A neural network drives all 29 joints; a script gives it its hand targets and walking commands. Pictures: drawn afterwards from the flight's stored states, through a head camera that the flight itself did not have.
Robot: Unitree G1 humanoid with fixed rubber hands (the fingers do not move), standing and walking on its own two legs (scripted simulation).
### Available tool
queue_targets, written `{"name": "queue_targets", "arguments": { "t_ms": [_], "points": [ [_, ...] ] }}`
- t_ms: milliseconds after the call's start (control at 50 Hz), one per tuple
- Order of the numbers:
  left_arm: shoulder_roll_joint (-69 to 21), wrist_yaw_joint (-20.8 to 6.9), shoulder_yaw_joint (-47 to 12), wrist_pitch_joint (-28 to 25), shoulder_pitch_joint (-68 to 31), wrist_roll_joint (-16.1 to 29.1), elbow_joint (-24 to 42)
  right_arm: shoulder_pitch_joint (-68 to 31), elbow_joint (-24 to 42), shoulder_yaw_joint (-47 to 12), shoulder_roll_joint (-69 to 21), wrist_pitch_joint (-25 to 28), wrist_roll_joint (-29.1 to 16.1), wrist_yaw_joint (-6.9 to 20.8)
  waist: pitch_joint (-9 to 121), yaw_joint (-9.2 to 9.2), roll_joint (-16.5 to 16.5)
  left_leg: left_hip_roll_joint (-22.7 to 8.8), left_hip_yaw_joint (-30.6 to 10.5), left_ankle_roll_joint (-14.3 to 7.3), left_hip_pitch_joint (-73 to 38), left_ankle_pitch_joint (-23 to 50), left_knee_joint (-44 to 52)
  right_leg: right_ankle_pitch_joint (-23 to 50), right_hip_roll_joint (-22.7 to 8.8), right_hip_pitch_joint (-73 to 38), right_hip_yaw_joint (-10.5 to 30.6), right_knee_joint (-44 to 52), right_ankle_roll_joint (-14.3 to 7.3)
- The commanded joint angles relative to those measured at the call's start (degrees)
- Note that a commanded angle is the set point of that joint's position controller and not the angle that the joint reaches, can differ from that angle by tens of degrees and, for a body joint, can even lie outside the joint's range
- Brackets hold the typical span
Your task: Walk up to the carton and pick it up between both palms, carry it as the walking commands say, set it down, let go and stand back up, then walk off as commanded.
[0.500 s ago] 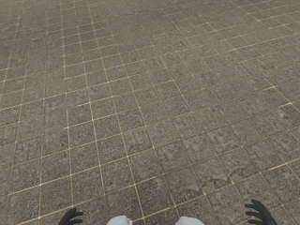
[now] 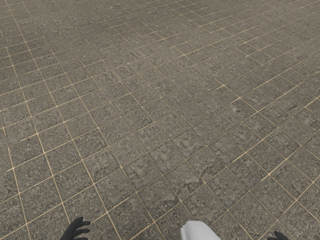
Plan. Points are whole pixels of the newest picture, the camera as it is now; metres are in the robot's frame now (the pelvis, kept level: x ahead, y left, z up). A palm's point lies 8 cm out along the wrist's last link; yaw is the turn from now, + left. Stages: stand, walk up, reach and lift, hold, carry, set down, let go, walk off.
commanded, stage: walk off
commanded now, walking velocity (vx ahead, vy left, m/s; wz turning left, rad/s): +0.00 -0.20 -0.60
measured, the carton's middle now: out of the picture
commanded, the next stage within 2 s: none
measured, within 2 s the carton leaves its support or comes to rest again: neither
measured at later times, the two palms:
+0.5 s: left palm (128, 235) +0.15 +0.10 -0.10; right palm out of the picture +0.03 -0.43 -0.11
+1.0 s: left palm (187, 212) +0.20 -0.05 -0.11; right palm out of the picture -0.12 -0.50 -0.13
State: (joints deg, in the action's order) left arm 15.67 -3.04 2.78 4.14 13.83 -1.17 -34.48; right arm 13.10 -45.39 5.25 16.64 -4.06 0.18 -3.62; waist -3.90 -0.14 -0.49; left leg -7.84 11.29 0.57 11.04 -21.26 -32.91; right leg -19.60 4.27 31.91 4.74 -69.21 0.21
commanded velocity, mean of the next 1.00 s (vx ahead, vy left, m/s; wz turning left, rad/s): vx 0.00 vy -0.20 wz -0.60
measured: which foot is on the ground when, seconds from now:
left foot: down 0.00-0.18, up 0.20-0.58, down 0.60-0.98, up 1.00-1.00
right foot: up 0.00-0.18, down 0.20-0.62, up 0.64-0.98, down 1.00-1.00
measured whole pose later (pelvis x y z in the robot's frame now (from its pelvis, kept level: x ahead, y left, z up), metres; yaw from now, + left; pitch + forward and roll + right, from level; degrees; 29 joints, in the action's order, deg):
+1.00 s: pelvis -0.03 -0.21 -0.02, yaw -32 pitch +2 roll +2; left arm 15.9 -3.1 2.7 3.2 14.1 -1.3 -34.4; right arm 13.7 -44.8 5.3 16.0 -3.7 0.2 -2.2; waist -2.9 0.0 -1.1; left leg -12.7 16.4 4.9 12.8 -23.8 -39.7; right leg -14.3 -1.1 25.0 1.8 -39.3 0.7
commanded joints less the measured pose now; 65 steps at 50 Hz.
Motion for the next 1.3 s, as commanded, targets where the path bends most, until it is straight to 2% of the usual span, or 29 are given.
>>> {"name": "queue_targets", "arguments": {
  "t_ms": [0, 80, 120, 140, 180, 240, 280, 320, 460, 480, 520, 540, 560, 580, 600, 640, 660, 720, 840, 900, 940, 960, 980, 1000, 1040, 1100, 1120, 1220, 1280],
  "points": [
    [4.00, -0.02, 1.20, 0.61, -4.69, 1.12, 3.62, 2.00, 3.33, 2.16, 9.81, 0.95, 1.38, 0.91, 1.33, -2.02, 11.89, -14.29, -1.14, -5.15, -10.40, 35.40, 8.66, -2.67, -6.10, 5.88, -7.70, 7.62, 7.09],
    [2.97, -0.16, 1.03, -0.49, -5.34, 0.84, 4.23, -0.53, 5.13, 2.75, 10.75, 1.62, 1.29, 2.04, 2.99, -0.89, 13.06, -16.77, 0.47, -3.57, -6.19, 32.44, 6.16, -4.81, -7.85, -3.62, -10.91, 24.73, 4.00],
    [3.29, 0.61, 1.61, -1.20, 0.98, 0.30, 2.32, -1.38, 4.45, 3.13, 13.24, 1.36, 0.55, 2.01, 5.98, 2.94, 11.58, -16.02, 1.97, -2.66, -5.39, 33.22, -1.20, -2.25, -6.81, -10.38, -12.24, 31.77, 1.91],
    [4.36, 1.05, 1.71, -1.94, 7.55, 0.15, 0.00, -1.73, 5.08, 2.67, 11.69, 1.54, 0.02, 2.47, 11.79, 5.68, 4.29, -10.96, 4.23, -0.90, -3.54, 29.09, -13.69, 3.75, -3.65, -19.12, -11.14, 38.12, -0.14],
    [15.15, 1.05, 4.16, -3.30, 9.55, 0.52, -1.14, -2.67, 8.30, 1.22, 4.18, 0.43, 1.29, 3.68, 10.93, 5.30, -27.22, 4.78, -2.20, 4.69, 21.42, -26.74, -39.13, 52.76, -16.33, -26.73, 21.50, 43.58, -9.20],
    [13.91, 1.75, 4.23, -2.90, 8.13, 0.03, -0.18, -6.82, 9.55, 0.42, 3.19, -0.61, 0.50, 2.84, 10.28, 4.28, -12.28, 2.68, -10.73, 3.11, 25.82, -15.92, -43.55, 35.64, -15.57, -22.22, 21.81, 46.74, -12.33],
    [8.63, 2.77, 2.82, -2.69, 6.50, -0.23, 0.67, -5.87, 6.79, 0.75, 5.07, -0.46, -0.07, 2.20, 11.89, 2.90, -7.25, 1.81, -11.96, 3.34, 23.53, -9.00, -38.45, 28.57, -10.99, -23.94, 17.62, 46.21, -8.00],
    [9.10, 2.35, 2.87, -2.75, 6.87, -0.76, 0.89, -5.29, 7.65, 1.32, 6.31, -0.44, 0.06, 1.91, 12.46, 3.42, -9.56, 2.54, -10.65, 4.12, 22.27, -7.47, -37.21, 39.92, -10.50, -23.75, 16.66, 44.17, -8.01],
    [9.16, 0.60, 3.20, -1.41, 2.55, -1.96, 3.14, -1.82, 7.02, 0.05, 4.61, -0.88, -1.66, 0.72, 10.16, 2.35, -7.18, 5.73, -8.42, 2.99, 13.46, -9.42, -18.89, 16.57, -8.58, -15.67, 21.66, 52.92, -9.05],
    [9.32, 0.35, 3.50, -1.44, 2.02, -2.39, 4.01, 3.11, 5.87, 0.79, 6.44, -0.75, -1.22, 0.50, 11.56, 1.69, -6.20, 7.17, -8.09, 1.90, 10.00, -8.39, -15.42, 18.47, -8.26, -15.99, 23.42, 53.53, -7.26],
    [6.89, 0.10, 2.31, -1.01, 0.04, -1.95, 3.82, 9.36, 3.77, 1.53, 7.22, -1.12, -1.14, -0.28, 9.30, -0.95, -13.33, 9.15, -5.25, 0.85, 0.67, -8.61, -2.79, 14.94, -3.55, -11.78, 20.50, 56.24, -0.35],
    [6.89, 0.34, 2.35, -1.19, -2.38, -1.69, 4.06, 12.77, 2.28, 1.40, 6.49, -0.72, -1.15, -0.44, 9.22, -3.01, -10.84, 8.85, -4.76, 1.62, -1.48, -2.88, 7.47, 15.83, -2.71, -12.83, 20.23, 53.77, 0.61],
    [7.53, 0.21, 2.10, -1.12, -3.16, -1.01, 4.41, 19.04, -0.98, 1.78, 6.61, -0.10, -0.72, -1.09, 10.87, -5.39, -6.05, 6.48, -4.77, 0.02, -15.05, 1.76, 19.26, 8.52, 0.43, -5.26, 16.90, 53.27, 6.47],
    [2.97, 0.40, 2.08, -1.55, -1.49, 0.24, 5.20, 19.71, -0.63, 3.49, 13.62, 0.09, -0.06, -1.28, 12.72, -6.02, 11.93, -11.96, -22.15, -4.65, -24.30, -3.24, 23.50, -7.99, 7.26, 6.57, 8.17, 31.80, 8.82],
    [5.69, 0.12, 2.68, -1.22, -0.02, -2.16, 4.89, 6.79, 2.14, 2.78, 14.01, 0.48, -0.49, -1.41, 3.21, -1.59, 18.60, -30.54, -30.40, -10.28, -11.45, -1.87, 24.57, -9.36, 0.67, 16.95, 1.59, 12.30, 5.96],
    [10.26, -1.02, 3.76, -0.47, -0.17, -2.87, 1.91, -4.43, 4.33, 1.10, 9.19, 1.11, 0.55, -1.06, -1.47, 3.17, 3.62, -22.40, -15.82, -10.45, 3.74, 13.77, 21.91, -4.19, -3.42, 3.60, 2.70, 1.20, 4.27],
    [8.93, -1.33, 3.57, -0.20, 1.54, -1.75, 1.60, -6.26, 5.54, 0.93, 7.23, 2.05, 1.04, -0.77, -1.04, 4.70, 3.34, -17.83, -8.64, -7.83, 6.38, 18.96, 18.68, 0.57, -2.54, 1.45, -0.55, -5.55, 4.80],
    [6.28, -0.87, 2.61, 0.35, 0.41, -0.69, 1.20, -3.25, 3.50, 0.92, 7.58, 2.26, 0.61, 0.17, 0.82, 2.21, 7.30, -12.48, -1.83, -5.06, -0.49, 28.43, 12.86, 1.88, -1.31, 4.64, -3.36, -9.72, 5.12],
    [2.76, 0.24, 0.85, -0.68, -8.54, 0.19, 5.15, 5.95, 2.91, 2.18, 10.53, 1.34, 1.25, 1.31, 3.10, -4.40, 12.11, -14.29, 0.85, -4.84, -14.90, 39.61, 4.81, -2.34, -6.87, 5.70, -8.99, 19.76, 5.43],
    [2.47, 0.03, 1.10, -1.58, -0.93, 0.56, 3.54, 0.65, 4.84, 2.69, 11.26, 1.81, 0.80, 1.43, 6.51, 0.43, 13.98, -15.12, 2.16, -3.47, -7.56, 39.15, 2.18, -3.53, -6.92, -7.93, -9.86, 28.29, 2.33],
    [4.90, 1.06, 2.45, -2.70, 8.89, -0.08, -1.21, -0.03, 4.41, 2.28, 10.37, 1.71, -0.12, 2.25, 13.30, 5.35, 4.02, -10.63, 4.62, -1.32, -3.21, 34.99, -17.77, 5.81, -2.49, -20.70, -10.67, 40.86, -1.01],
    [11.58, 1.29, 3.49, -3.67, 12.37, -0.75, -2.28, 0.28, 6.17, 0.95, 4.42, 1.50, 0.27, 2.96, 13.63, 6.98, -16.19, -2.40, 1.72, 2.18, 12.16, -5.84, -30.46, 33.88, -10.93, -27.39, 8.24, 43.03, -5.04],
    [16.34, 0.98, 4.32, -3.76, 13.41, -0.15, -3.21, -4.09, 8.89, 0.67, 2.95, 0.34, 0.46, 3.10, 10.93, 6.14, -25.04, 5.47, -3.33, 4.24, 23.92, -28.22, -40.22, 60.17, -16.72, -30.30, 23.06, 43.15, -11.20],
    [15.22, 0.99, 4.26, -3.67, 13.43, 0.34, -3.63, -5.14, 8.75, 0.51, 2.47, -0.61, 0.64, 2.47, 12.96, 5.73, -18.76, 4.23, -8.89, 3.45, 21.97, -24.16, -44.30, 53.60, -18.15, -26.69, 23.41, 43.99, -13.92],
    [14.92, 2.38, 4.63, -2.84, 8.29, -0.34, -0.93, -5.74, 8.73, 0.35, 4.02, -0.48, 0.73, 2.18, 9.67, 3.76, -10.31, 2.37, -11.28, 2.96, 26.85, -15.67, -41.59, 30.26, -15.69, -24.85, 21.12, 46.40, -12.39],
    [7.54, 2.26, 2.46, -2.27, 6.28, -0.95, 1.14, -4.98, 6.77, 0.31, 5.35, 0.15, 0.01, 1.62, 12.30, 4.03, -7.78, 3.71, -8.12, 4.08, 21.88, -10.81, -33.36, 35.02, -9.11, -25.67, 16.43, 45.21, -9.09],
    [7.23, 2.02, 1.89, -2.42, 7.88, -1.05, -0.09, -3.80, 7.21, 0.23, 4.93, -0.25, -0.03, 1.54, 12.69, 3.40, -10.64, 4.04, -8.84, 3.85, 21.42, -10.63, -33.29, 39.75, -9.76, -24.07, 17.49, 44.88, -10.25],
    [9.81, 1.34, 2.83, -1.53, 3.42, -1.98, 2.86, 0.66, 6.47, 0.33, 4.63, -0.65, -1.13, 0.73, 10.18, 2.62, -9.14, 4.96, -8.96, 2.76, 14.25, -7.82, -22.81, 17.79, -8.31, -15.23, 21.26, 51.30, -9.97],
    [8.65, 0.59, 2.62, -1.00, 1.85, -1.72, 2.48, 3.59, 6.66, -0.43, 3.19, -0.41, -1.96, 0.01, 8.51, 0.85, -8.45, 6.73, -8.73, 2.16, 8.12, -9.03, -9.86, 18.88, -9.18, -12.89, 25.06, 51.50, -10.39]
  ]
}}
